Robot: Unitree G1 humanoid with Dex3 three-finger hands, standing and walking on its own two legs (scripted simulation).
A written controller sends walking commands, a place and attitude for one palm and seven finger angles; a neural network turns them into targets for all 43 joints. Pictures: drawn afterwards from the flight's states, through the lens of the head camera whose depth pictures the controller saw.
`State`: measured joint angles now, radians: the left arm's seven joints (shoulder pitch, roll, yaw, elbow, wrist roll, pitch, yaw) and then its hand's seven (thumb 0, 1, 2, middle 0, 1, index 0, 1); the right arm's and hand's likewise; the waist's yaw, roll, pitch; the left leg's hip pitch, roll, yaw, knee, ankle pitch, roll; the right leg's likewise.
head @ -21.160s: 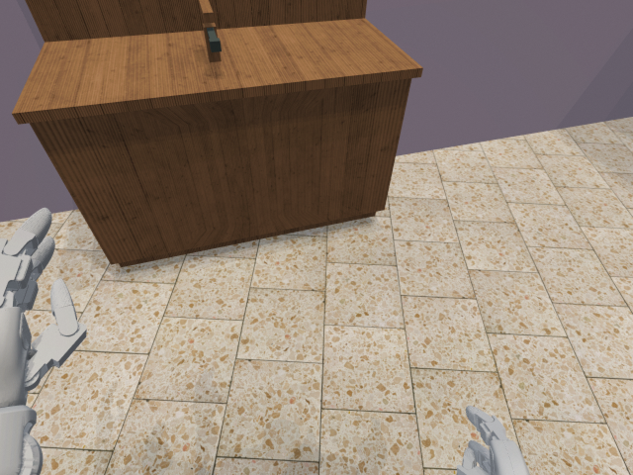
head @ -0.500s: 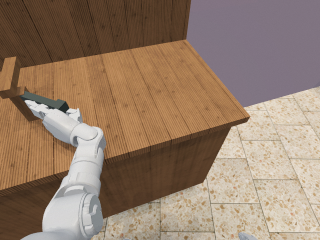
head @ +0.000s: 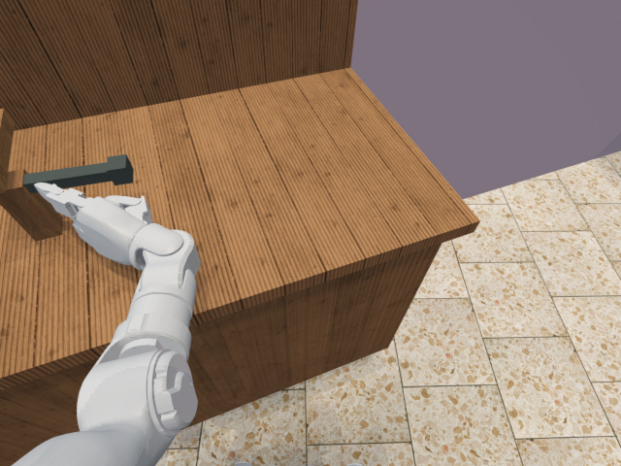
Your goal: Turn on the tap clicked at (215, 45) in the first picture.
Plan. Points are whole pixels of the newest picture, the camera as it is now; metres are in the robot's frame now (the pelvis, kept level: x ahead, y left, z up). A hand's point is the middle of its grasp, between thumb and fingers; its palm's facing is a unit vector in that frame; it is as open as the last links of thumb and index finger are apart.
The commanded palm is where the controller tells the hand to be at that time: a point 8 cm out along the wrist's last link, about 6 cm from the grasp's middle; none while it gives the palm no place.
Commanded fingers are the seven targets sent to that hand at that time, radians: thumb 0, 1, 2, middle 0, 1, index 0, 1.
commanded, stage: lift the hand up off the lever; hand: left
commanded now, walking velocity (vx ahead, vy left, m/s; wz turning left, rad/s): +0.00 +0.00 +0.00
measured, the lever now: (120, 169) +0.49 +0.25 +0.11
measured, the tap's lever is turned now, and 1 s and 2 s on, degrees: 83 86 86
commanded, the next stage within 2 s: none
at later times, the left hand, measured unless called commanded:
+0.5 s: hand (135, 202) +0.44 +0.22 +0.09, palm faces +0.85 -0.52 -0.08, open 8.2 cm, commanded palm +0.39 +0.23 +0.12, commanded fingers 0.00 0.90 0.90 -0.15 -0.15 -0.15 -0.15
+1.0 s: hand (128, 190) +0.43 +0.21 +0.13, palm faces +0.82 -0.57 -0.09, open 7.8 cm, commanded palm +0.38 +0.22 +0.14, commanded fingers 0.00 0.90 0.90 -0.15 -0.15 -0.15 -0.15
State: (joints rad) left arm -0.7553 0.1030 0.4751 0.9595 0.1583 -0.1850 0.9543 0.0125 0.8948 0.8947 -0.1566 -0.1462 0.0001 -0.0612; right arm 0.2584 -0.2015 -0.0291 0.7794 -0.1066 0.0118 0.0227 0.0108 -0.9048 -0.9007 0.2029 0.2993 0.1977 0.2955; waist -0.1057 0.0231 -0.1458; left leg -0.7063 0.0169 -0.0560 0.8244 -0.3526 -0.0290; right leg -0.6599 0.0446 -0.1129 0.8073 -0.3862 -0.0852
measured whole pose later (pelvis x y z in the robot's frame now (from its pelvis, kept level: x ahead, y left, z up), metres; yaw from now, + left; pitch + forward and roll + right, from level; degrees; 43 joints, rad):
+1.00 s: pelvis +0.02 +0.01 +0.02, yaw +1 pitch +8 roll +0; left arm -0.60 0.00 0.31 0.62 0.09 0.06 0.89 0.01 0.90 0.89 -0.15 -0.15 -0.15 -0.15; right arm 0.19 -0.20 -0.03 0.77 -0.08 0.01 0.02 0.01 -0.91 -0.90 0.20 0.30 0.20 0.30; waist -0.03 0.03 -0.12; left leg -0.50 0.00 -0.05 0.70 -0.33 -0.02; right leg -0.45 0.03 -0.11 0.68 -0.36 -0.07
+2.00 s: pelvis +0.02 +0.01 +0.03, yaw +1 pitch +4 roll +0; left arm -0.58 0.00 0.29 0.47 0.04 0.21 0.85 0.01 0.90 0.89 -0.15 -0.15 -0.15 -0.15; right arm 0.16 -0.21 -0.02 0.79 -0.05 0.00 -0.01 0.01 -0.90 -0.90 0.20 0.30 0.20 0.30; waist 0.01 0.04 -0.10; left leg -0.38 0.00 -0.05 0.60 -0.28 -0.02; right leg -0.34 0.03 -0.10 0.59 -0.32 -0.07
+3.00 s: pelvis +0.02 +0.02 +0.05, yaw -3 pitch -5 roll +0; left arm 0.10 0.29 0.14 -0.05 -0.07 -0.11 0.10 0.01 0.89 0.89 -0.19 -0.22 -0.18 -0.23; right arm 0.15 -0.21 0.03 0.64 0.01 -0.04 -0.05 0.02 -0.90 -0.90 0.20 0.30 0.20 0.30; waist 0.04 0.06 0.04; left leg -0.06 0.01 0.01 0.35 -0.19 0.00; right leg -0.03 0.05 -0.04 0.33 -0.20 -0.05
